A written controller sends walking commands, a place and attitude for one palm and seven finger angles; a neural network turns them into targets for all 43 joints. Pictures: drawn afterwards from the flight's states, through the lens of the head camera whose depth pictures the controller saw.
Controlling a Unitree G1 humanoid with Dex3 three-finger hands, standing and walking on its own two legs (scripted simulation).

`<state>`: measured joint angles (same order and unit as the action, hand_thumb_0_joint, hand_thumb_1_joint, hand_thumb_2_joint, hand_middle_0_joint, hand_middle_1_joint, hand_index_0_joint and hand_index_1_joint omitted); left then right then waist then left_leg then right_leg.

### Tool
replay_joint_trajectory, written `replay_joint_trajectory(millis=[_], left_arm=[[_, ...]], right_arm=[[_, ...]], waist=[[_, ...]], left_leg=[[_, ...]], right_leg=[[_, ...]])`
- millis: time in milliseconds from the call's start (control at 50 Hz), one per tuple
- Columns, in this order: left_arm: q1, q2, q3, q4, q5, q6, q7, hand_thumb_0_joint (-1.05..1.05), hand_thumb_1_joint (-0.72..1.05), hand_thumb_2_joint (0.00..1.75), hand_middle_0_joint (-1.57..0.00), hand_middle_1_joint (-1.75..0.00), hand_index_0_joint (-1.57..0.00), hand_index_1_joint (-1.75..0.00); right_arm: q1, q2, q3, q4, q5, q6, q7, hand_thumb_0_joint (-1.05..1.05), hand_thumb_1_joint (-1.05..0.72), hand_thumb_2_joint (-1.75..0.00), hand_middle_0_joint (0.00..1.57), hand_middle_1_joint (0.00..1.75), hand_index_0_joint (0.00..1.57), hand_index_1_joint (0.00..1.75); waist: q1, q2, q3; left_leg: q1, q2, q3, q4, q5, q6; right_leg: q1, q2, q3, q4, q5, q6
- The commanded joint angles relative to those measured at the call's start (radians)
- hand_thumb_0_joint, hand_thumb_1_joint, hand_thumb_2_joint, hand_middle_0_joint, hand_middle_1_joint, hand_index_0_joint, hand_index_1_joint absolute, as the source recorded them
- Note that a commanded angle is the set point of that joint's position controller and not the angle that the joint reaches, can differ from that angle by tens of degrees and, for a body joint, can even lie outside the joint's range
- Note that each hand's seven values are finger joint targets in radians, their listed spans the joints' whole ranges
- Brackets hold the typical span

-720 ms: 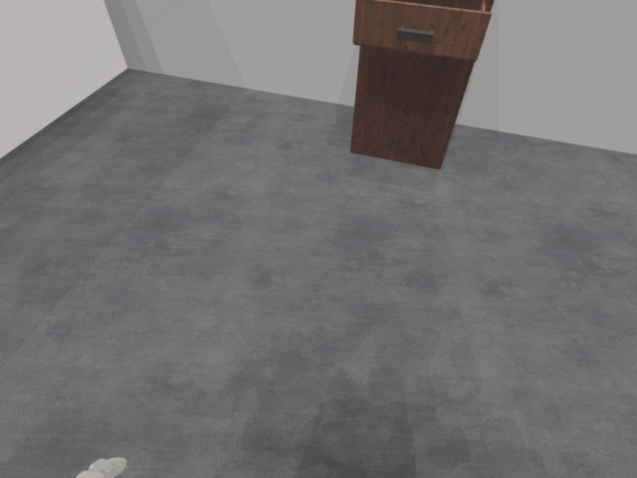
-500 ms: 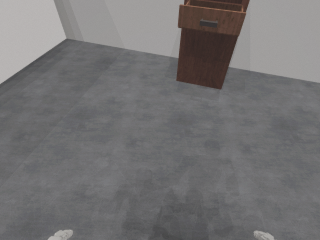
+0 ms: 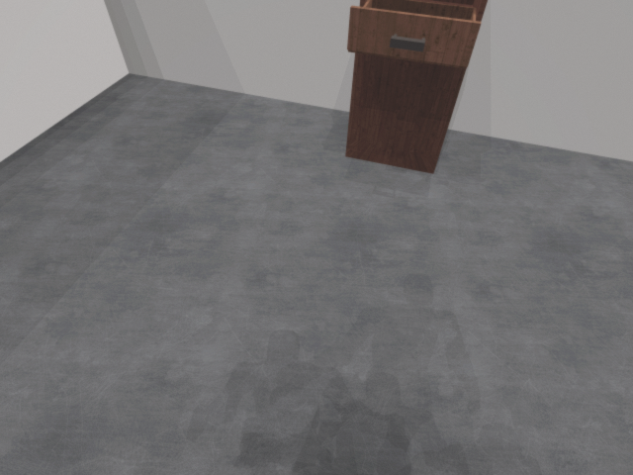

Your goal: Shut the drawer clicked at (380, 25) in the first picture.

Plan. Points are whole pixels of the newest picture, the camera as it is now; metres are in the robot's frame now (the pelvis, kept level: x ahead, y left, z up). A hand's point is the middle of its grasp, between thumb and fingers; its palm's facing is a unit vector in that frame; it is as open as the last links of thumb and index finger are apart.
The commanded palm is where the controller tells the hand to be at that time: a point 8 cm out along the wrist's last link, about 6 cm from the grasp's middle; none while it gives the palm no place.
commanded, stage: stand and wait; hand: left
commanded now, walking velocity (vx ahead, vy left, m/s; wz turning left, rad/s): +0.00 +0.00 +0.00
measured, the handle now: (408, 41) +1.43 -0.23 -0.02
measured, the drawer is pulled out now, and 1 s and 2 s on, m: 0.30 0.30 0.30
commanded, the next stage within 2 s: look at it before walking up in 0.10 s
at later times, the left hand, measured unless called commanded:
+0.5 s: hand out of the picture +0.06 +0.24 -0.15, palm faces -0.02 -0.94 -0.33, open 7.4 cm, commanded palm none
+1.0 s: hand out of the picture +0.04 +0.22 -0.17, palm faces -0.04 -0.96 -0.28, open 7.4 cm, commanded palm none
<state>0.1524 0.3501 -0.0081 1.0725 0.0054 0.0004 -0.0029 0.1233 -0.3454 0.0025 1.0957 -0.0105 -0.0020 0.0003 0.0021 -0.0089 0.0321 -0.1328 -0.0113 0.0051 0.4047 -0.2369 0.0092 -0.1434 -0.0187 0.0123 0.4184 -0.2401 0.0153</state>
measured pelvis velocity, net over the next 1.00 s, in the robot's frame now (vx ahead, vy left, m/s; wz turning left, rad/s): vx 0.00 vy -0.01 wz -0.05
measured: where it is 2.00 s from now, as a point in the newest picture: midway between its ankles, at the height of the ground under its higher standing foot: (327, 456)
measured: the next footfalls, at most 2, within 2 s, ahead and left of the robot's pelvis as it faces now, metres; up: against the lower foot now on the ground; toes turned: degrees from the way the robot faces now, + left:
left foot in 1.42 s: +0.26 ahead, +0.11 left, +0.00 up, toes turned -4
right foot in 1.96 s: +0.44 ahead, -0.18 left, +0.00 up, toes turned -31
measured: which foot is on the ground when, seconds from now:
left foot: down 0.00-1.00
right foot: down 0.00-1.00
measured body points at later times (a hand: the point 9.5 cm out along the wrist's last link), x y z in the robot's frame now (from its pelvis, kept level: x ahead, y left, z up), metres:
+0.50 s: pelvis -0.01 +0.00 +0.00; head -0.01 +0.00 +0.45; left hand +0.06 +0.29 -0.13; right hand +0.06 -0.30 -0.13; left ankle -0.01 +0.11 -0.74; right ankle -0.01 -0.13 -0.74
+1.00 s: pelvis +0.00 -0.01 +0.00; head -0.01 -0.01 +0.45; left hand +0.04 +0.27 -0.15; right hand +0.05 -0.29 -0.14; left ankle -0.01 +0.11 -0.74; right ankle -0.01 -0.13 -0.74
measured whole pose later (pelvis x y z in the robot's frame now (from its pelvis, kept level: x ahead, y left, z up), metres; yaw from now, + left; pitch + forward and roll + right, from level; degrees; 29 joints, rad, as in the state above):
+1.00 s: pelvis +0.00 -0.01 +0.00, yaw -3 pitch -1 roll +0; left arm 0.24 0.29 0.00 1.07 0.02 0.02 -0.02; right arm 0.18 -0.29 0.00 1.09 -0.02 0.01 0.00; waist 0.02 0.00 -0.01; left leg -0.16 0.02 0.05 0.46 -0.29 0.00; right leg -0.20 0.01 0.05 0.49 -0.31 -0.01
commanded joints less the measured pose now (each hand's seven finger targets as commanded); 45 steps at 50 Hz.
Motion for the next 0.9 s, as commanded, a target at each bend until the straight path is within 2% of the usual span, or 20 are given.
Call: replay_joint_trajectory(millis=[0, 220, 360, 400, 440, 560, 600, 800, 820, 840, 860, 880], left_arm=[[-0.057, 0.198, 0.039, -0.065, 0.003, -0.023, 0.016, 0.00, 0.90, 0.90, -0.20, -0.30, -0.20, -0.30], [-0.060, 0.192, 0.038, -0.058, 0.006, -0.022, 0.014, 0.00, 0.90, 0.90, -0.20, -0.30, -0.20, -0.30], [-0.053, 0.192, 0.040, -0.057, 0.007, -0.023, 0.015, 0.00, 0.90, 0.90, -0.20, -0.30, -0.20, -0.30], [-0.053, 0.190, 0.039, -0.054, 0.007, -0.023, 0.014, 0.00, 0.90, 0.90, -0.20, -0.30, -0.20, -0.30], [-0.052, 0.190, 0.040, -0.053, 0.007, -0.023, 0.014, 0.00, 0.90, 0.90, -0.20, -0.30, -0.20, -0.30], [-0.045, 0.191, 0.039, -0.048, 0.007, -0.025, 0.014, 0.00, 0.90, 0.90, -0.20, -0.30, -0.20, -0.30], [-0.039, 0.189, 0.038, -0.048, 0.006, -0.026, 0.014, 0.00, 0.90, 0.90, -0.20, -0.30, -0.20, -0.30], [-0.040, 0.193, 0.038, -0.043, 0.006, -0.028, 0.015, 0.00, 0.90, 0.90, -0.20, -0.30, -0.20, -0.30], [-0.006, 0.121, 0.024, -0.027, 0.004, -0.019, 0.017, 0.00, 0.90, 0.90, -0.20, -0.30, -0.20, -0.30], [0.029, 0.071, 0.013, -0.014, 0.007, -0.005, 0.018, 0.00, 0.90, 0.90, -0.20, -0.30, -0.20, -0.30], [0.055, 0.065, 0.015, -0.012, 0.010, 0.003, 0.014, 0.00, 0.90, 0.90, -0.20, -0.30, -0.20, -0.30], [0.059, 0.072, 0.021, -0.020, 0.014, 0.011, 0.007, 0.00, 0.90, 0.90, -0.20, -0.30, -0.20, -0.30]], right_arm=[[-0.065, -0.203, -0.040, -0.064, 0.003, -0.032, -0.014, 0.00, -0.90, -0.90, 0.20, 0.30, 0.20, 0.30], [-0.055, -0.200, -0.040, -0.053, 0.002, -0.032, -0.011, 0.00, -0.90, -0.90, 0.20, 0.30, 0.20, 0.30], [-0.049, -0.199, -0.039, -0.051, 0.004, -0.033, -0.011, 0.00, -0.90, -0.90, 0.20, 0.30, 0.20, 0.30], [-0.050, -0.198, -0.039, -0.049, 0.003, -0.032, -0.011, 0.00, -0.90, -0.90, 0.20, 0.30, 0.20, 0.30], [-0.044, -0.199, -0.038, -0.048, 0.003, -0.034, -0.011, 0.00, -0.90, -0.90, 0.20, 0.30, 0.20, 0.30], [-0.043, -0.197, -0.038, -0.045, 0.005, -0.031, -0.011, 0.00, -0.90, -0.90, 0.20, 0.30, 0.20, 0.30], [-0.045, -0.198, -0.038, -0.044, 0.004, -0.033, -0.011, 0.00, -0.90, -0.90, 0.20, 0.30, 0.20, 0.30], [-0.045, -0.198, -0.036, -0.039, 0.004, -0.032, -0.012, 0.00, -0.90, -0.90, 0.20, 0.30, 0.20, 0.30], [-0.019, -0.127, -0.021, -0.024, 0.000, -0.025, -0.010, 0.00, -0.90, -0.90, 0.20, 0.30, 0.20, 0.30], [0.021, -0.074, -0.009, -0.012, -0.005, -0.015, -0.008, 0.00, -0.90, -0.90, 0.20, 0.30, 0.20, 0.30], [0.046, -0.068, -0.010, -0.009, -0.007, -0.009, -0.007, 0.00, -0.90, -0.90, 0.20, 0.30, 0.20, 0.30], [0.053, -0.078, -0.017, -0.015, -0.011, -0.003, -0.006, 0.00, -0.90, -0.90, 0.20, 0.30, 0.20, 0.30]], waist=[[0.001, 0.002, -0.063], [-0.001, 0.013, -0.032], [0.001, -0.001, -0.046], [-0.001, 0.005, -0.032], [-0.001, 0.004, -0.050], [-0.001, -0.010, -0.045], [0.001, 0.010, -0.053], [-0.002, 0.002, -0.057], [-0.002, 0.005, -0.073], [-0.002, 0.004, -0.058], [0.000, -0.003, -0.041], [-0.001, 0.002, 0.016]], left_leg=[[0.001, 0.125, -0.103, -0.075, 0.170, 0.026], [-0.015, 0.125, -0.111, -0.103, 0.108, 0.023], [-0.010, 0.127, -0.113, -0.101, 0.121, 0.023], [-0.013, 0.126, -0.111, -0.106, 0.104, 0.022], [-0.009, 0.128, -0.112, -0.104, 0.119, 0.022], [-0.007, 0.128, -0.111, -0.099, 0.118, 0.021], [0.002, 0.127, -0.109, -0.097, 0.129, 0.020], [0.012, 0.130, -0.106, -0.095, 0.159, 0.017], [0.024, 0.131, -0.087, -0.090, 0.114, 0.006], [0.014, 0.124, -0.071, -0.077, 0.020, -0.002], [-0.001, 0.122, -0.065, -0.070, -0.100, 0.000], [-0.047, 0.122, -0.061, -0.080, -0.234, 0.003]], right_leg=[[0.004, -0.104, 0.087, -0.074, 0.154, -0.044], [-0.024, -0.097, 0.096, -0.098, 0.078, -0.042], [-0.016, -0.096, 0.094, -0.098, 0.087, -0.041], [-0.030, -0.096, 0.098, -0.104, 0.072, -0.041], [-0.017, -0.096, 0.095, -0.099, 0.087, -0.041], [-0.023, -0.098, 0.102, -0.108, 0.089, -0.043], [-0.022, -0.101, 0.102, -0.106, 0.097, -0.043], [-0.010, -0.102, 0.098, -0.106, 0.142, -0.044], [-0.012, -0.098, 0.098, -0.107, 0.091, -0.035], [-0.031, -0.086, 0.102, -0.099, -0.019, -0.031], [-0.061, -0.075, 0.115, -0.097, -0.138, -0.036], [-0.107, -0.062, 0.128, -0.096, -0.248, -0.043]])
